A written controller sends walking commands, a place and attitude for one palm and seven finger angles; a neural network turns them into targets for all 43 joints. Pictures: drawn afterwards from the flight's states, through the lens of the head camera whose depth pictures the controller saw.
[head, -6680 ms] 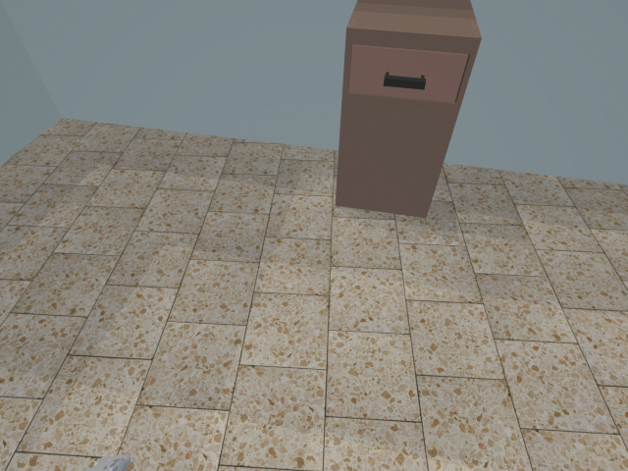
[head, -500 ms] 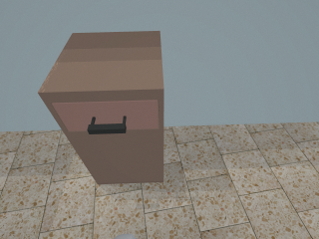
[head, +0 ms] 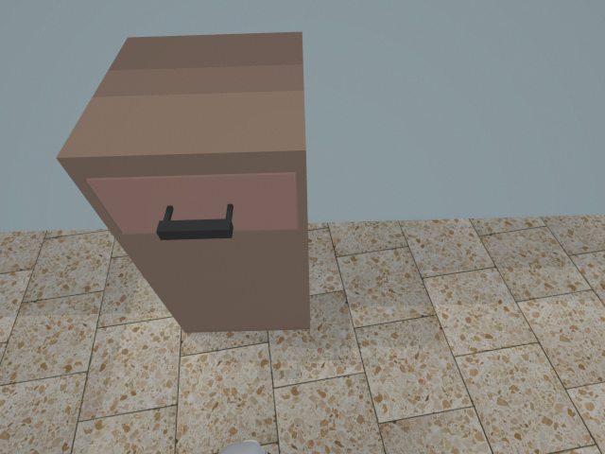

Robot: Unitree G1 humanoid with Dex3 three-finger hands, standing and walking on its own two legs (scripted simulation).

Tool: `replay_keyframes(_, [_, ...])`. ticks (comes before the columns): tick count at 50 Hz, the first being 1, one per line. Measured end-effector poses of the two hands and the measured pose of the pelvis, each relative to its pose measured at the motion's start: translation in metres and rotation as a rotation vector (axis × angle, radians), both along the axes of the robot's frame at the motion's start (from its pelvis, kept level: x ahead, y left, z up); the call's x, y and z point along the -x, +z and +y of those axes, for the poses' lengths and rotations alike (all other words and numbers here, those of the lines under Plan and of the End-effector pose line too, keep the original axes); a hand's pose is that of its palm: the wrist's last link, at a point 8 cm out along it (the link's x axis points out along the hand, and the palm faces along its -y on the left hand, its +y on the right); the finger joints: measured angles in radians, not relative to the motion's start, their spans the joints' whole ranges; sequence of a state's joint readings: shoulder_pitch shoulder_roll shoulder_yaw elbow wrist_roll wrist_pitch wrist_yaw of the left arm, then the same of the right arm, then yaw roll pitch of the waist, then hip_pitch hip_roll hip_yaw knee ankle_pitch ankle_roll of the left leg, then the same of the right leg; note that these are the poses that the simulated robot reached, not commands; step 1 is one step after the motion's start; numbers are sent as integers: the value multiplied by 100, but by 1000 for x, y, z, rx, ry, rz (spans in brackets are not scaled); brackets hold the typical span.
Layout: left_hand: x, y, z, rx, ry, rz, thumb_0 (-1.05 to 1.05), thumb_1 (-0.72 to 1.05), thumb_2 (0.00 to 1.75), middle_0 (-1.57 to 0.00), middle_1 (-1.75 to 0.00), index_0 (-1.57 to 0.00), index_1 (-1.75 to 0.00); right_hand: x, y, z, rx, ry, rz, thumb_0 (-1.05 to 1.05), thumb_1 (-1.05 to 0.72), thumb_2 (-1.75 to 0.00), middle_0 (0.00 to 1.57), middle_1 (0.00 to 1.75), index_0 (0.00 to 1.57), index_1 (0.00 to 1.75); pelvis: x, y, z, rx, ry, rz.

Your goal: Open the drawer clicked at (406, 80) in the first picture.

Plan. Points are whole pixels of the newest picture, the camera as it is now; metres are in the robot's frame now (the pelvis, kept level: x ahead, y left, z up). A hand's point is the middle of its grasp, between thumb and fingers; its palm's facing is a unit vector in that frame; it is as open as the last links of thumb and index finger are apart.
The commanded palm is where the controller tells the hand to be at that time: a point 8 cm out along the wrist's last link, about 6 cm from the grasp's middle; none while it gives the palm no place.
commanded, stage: come to a stop and stand still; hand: left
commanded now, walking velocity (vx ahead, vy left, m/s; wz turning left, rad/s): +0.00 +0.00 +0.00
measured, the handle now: (197, 219) +0.53 +0.26 -0.09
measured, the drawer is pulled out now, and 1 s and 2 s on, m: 0.00 0.00 0.00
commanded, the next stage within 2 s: look again from close up in 0.70 s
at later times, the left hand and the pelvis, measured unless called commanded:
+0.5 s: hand out of the picture -0.03 +0.17 -0.16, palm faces +0.05 -0.98 -0.20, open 7.3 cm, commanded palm none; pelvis -0.05 -0.01 +0.01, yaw +2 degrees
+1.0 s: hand out of the picture -0.10 +0.16 -0.16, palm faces +0.07 -0.99 -0.13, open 7.4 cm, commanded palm none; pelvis -0.05 +0.02 +0.02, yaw +1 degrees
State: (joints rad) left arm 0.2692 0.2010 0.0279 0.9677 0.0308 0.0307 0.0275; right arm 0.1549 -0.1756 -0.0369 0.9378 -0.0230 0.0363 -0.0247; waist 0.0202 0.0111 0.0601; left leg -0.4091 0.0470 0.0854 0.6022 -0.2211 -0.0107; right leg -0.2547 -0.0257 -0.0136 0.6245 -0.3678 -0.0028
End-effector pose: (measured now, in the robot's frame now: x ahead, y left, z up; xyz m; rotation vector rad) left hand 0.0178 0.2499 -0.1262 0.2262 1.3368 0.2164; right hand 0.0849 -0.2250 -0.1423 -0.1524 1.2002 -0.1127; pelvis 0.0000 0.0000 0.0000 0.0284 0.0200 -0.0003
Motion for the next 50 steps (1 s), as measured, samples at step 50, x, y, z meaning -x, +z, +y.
replay_keyframes(50, [124, -8, -40, 168, 71, 119, 0, 91, 90, -20, -30, -20, -30, 151, 13, 39, -20, -52, 220, 0, -90, -90, 20, 30, 20, 30, 49, 16, 20, 52, 26, -37])
